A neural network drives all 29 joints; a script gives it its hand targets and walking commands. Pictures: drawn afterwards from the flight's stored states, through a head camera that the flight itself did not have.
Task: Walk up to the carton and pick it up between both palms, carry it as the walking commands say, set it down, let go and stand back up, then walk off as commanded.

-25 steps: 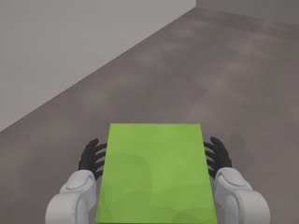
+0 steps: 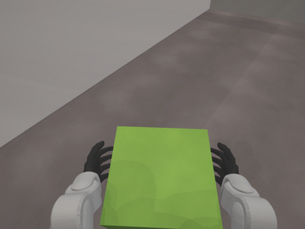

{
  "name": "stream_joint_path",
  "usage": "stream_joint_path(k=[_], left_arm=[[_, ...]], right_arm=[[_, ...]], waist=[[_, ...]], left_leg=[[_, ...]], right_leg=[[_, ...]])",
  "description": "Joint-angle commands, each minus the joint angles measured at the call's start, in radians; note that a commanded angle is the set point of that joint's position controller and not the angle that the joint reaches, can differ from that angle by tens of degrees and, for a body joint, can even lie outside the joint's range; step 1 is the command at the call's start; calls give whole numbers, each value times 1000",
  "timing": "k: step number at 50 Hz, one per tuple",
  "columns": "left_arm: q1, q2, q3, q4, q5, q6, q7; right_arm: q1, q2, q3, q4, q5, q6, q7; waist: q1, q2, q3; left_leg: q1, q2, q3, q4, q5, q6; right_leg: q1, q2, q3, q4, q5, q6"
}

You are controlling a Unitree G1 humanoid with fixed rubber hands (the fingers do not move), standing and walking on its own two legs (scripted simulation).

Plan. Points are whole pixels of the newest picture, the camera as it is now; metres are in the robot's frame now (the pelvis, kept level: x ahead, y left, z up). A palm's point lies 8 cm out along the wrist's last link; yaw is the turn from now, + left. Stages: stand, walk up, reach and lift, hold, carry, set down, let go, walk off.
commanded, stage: carry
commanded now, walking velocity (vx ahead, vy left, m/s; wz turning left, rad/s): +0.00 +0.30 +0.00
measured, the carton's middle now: (159, 186) +0.24 +0.00 +0.01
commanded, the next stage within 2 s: none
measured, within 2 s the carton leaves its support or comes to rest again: neither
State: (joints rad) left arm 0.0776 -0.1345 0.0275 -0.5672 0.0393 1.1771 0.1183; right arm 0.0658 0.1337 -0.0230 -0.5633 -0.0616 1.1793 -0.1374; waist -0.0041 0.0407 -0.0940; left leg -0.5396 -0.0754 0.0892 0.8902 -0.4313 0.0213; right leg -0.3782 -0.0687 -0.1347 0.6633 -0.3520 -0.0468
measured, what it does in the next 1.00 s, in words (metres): steps to the left: left foot, then right foot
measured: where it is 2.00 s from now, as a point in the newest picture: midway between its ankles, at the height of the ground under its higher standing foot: outside the picture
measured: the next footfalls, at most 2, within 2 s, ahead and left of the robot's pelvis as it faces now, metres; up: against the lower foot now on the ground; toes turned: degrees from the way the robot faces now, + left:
left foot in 0.28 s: +0.04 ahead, +0.28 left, +0.00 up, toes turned +4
right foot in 0.56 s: -0.01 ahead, +0.13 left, +0.00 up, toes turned -9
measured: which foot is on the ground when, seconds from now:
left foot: up 0.00-0.26, down 0.28-0.56, up 0.58-0.88, down 0.90-1.00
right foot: down 0.00-0.28, up 0.30-0.54, down 0.56-0.90, up 0.92-1.00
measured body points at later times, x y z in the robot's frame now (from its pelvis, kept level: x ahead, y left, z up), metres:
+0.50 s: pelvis -0.04 +0.19 +0.00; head -0.03 +0.19 +0.45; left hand +0.20 +0.34 +0.09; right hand +0.20 +0.04 +0.09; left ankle +0.00 +0.28 -0.72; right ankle -0.06 +0.11 -0.68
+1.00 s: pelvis -0.08 +0.37 +0.00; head -0.06 +0.39 +0.45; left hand +0.16 +0.53 +0.07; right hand +0.17 +0.22 +0.08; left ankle -0.05 +0.50 -0.72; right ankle -0.09 +0.22 -0.66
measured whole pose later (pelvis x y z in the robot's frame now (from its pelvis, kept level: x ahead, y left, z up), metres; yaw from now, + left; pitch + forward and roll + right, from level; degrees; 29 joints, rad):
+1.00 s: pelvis -0.08 +0.37 +0.00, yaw +0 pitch +4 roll +0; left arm 0.08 -0.14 0.04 -0.61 0.05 1.21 0.12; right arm 0.06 0.13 -0.01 -0.55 -0.04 1.17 -0.14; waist 0.00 -0.04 -0.05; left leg -0.40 0.05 0.06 0.58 -0.24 0.00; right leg -0.57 -0.13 -0.05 1.08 -0.55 0.04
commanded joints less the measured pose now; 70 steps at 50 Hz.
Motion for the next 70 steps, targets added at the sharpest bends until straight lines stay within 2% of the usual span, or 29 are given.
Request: stream_joint_path(k=[1,4,12,13,14,15,16,20,26,27,28,29,30,32,35,42,44,45,46,47,51,57,58,59,60,61,63,65,70], left_arm=[[-352,-740,-573,-109,-279,-8,-140],[-371,-769,-575,-133,-287,-19,-145],[-299,-678,-601,-144,-265,6,-110],[-299,-676,-608,-148,-261,7,-106],[-312,-662,-614,-144,-255,10,-102],[-300,-661,-626,-152,-254,19,-102],[-347,-690,-654,-173,-276,15,-107],[-441,-813,-713,-193,-322,-13,-127],[-310,-735,-633,-121,-261,-5,-115],[-300,-719,-615,-104,-254,-1,-118],[-279,-699,-594,-83,-250,3,-123],[-280,-680,-583,-57,-251,4,-126],[-305,-706,-597,-86,-270,2,-129],[-350,-740,-579,-105,-277,-6,-140],[-371,-771,-576,-130,-282,-18,-146],[-298,-683,-590,-134,-259,5,-113],[-302,-679,-606,-140,-256,7,-105],[-313,-665,-611,-135,-250,10,-101],[-308,-672,-632,-153,-254,19,-103],[-354,-701,-654,-162,-273,16,-108],[-444,-819,-717,-195,-323,-15,-127],[-310,-741,-632,-117,-260,-6,-116],[-296,-723,-613,-99,-254,-2,-120],[-275,-700,-591,-76,-250,3,-124],[-279,-688,-583,-54,-252,0,-127],[-311,-710,-595,-88,-269,0,-130],[-361,-751,-585,-110,-277,-9,-141],[-379,-784,-585,-127,-282,-19,-145],[-326,-716,-582,-136,-263,-7,-125]], right_arm=[[-445,811,681,-116,314,-6,123],[-419,846,682,-122,303,-21,119],[-310,758,638,-94,291,14,106],[-301,752,631,-91,293,18,108],[-290,744,623,-79,292,21,113],[-282,725,616,-75,281,20,113],[-292,743,606,-91,296,4,121],[-363,827,610,-123,300,-31,145],[-288,771,640,-109,285,-15,129],[-278,757,643,-98,282,-10,124],[-292,748,648,-96,276,-5,118],[-292,725,660,-103,260,4,115],[-364,753,664,-125,281,2,116],[-442,810,684,-120,314,-2,124],[-420,850,688,-125,307,-17,122],[-326,761,644,-97,292,13,106],[-301,752,631,-88,295,20,111],[-289,742,622,-76,294,23,115],[-279,733,614,-76,286,18,117],[-294,748,605,-90,298,4,125],[-366,829,614,-128,305,-33,146],[-285,770,643,-113,285,-16,128],[-281,757,646,-104,282,-10,123],[-288,752,651,-97,271,-4,117],[-311,725,669,-120,263,4,116],[-374,758,665,-124,283,4,117],[-442,821,685,-124,316,-2,128],[-424,856,690,-128,313,-15,129],[-359,795,665,-118,298,-1,111]], waist=[[10,-153,-92],[-1,-239,-83],[1,-296,-175],[-1,-210,-218],[-8,-59,-220],[-18,249,-187],[-22,322,-210],[-8,177,-188],[-2,133,-229],[11,66,-223],[27,-97,-189],[7,-442,-148],[6,-345,-133],[9,-159,-95],[-3,-241,-78],[9,-322,-151],[-3,-192,-217],[-8,-20,-211],[-23,284,-176],[-23,314,-191],[-7,186,-186],[2,125,-233],[17,18,-216],[24,-183,-171],[4,-475,-137],[7,-304,-136],[9,-162,-98],[-3,-215,-79],[7,-295,-126]], left_leg=[[-134,122,-190,301,28,-52],[-63,101,-73,165,106,-82],[209,54,54,-474,152,-66],[334,54,68,-558,201,-57],[452,149,-31,-568,278,-40],[540,389,-323,-543,699,57],[488,417,-325,-490,863,160],[276,284,-121,-495,514,152],[293,278,-195,-418,473,176],[217,254,-167,-359,434,136],[29,195,-136,-231,310,77],[-233,65,-60,10,-96,-26],[-230,93,-160,202,-144,-28],[-139,125,-189,292,23,-48],[-60,105,-73,160,114,-80],[141,73,18,-354,86,-72],[341,62,56,-560,203,-55],[459,176,-67,-565,328,-35],[515,405,-359,-553,662,79],[447,417,-343,-508,799,172],[274,280,-122,-494,502,150],[270,270,-184,-397,469,164],[158,234,-149,-307,410,116],[-61,159,-116,-175,195,54],[-250,53,-61,80,-150,-25],[-213,113,-178,238,-120,-28],[-128,130,-181,304,42,-49],[-81,120,-102,201,119,-72],[63,94,-24,-115,22,-81]], right_leg=[[157,-409,392,-371,301,-123],[150,-265,197,-334,297,-34],[194,-258,121,-161,518,17],[146,-214,76,-77,457,44],[-11,-158,6,63,239,76],[-298,-13,-94,261,-244,129],[-292,5,7,458,-401,93],[-194,-5,31,550,-109,71],[33,10,32,-42,-68,41],[152,-49,70,-231,73,41],[300,-222,269,-331,138,12],[362,-597,723,-399,505,-135],[283,-581,660,-371,606,-194],[156,-418,410,-378,269,-125],[127,-261,195,-343,225,-28],[187,-271,146,-211,498,-2],[126,-200,66,-62,422,43],[-50,-135,-10,90,170,76],[-314,6,-91,282,-287,119],[-290,15,16,482,-396,83],[-197,-2,23,525,-106,68],[70,4,31,-99,-29,39],[205,-96,122,-276,105,33],[336,-317,384,-363,219,-10],[331,-621,739,-398,560,-168],[272,-551,616,-360,590,-196],[147,-393,377,-373,244,-125],[124,-277,218,-346,195,-48],[158,-263,158,-279,429,-23]])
